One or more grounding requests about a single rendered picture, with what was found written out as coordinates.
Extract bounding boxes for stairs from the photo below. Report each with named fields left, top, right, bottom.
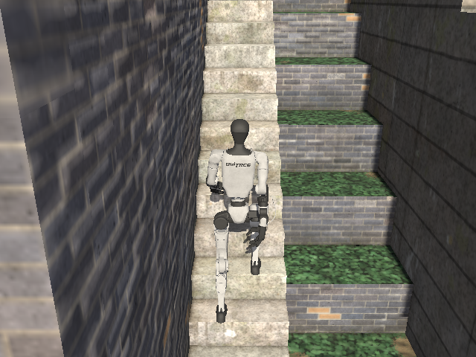
left=188, top=0, right=289, bottom=357

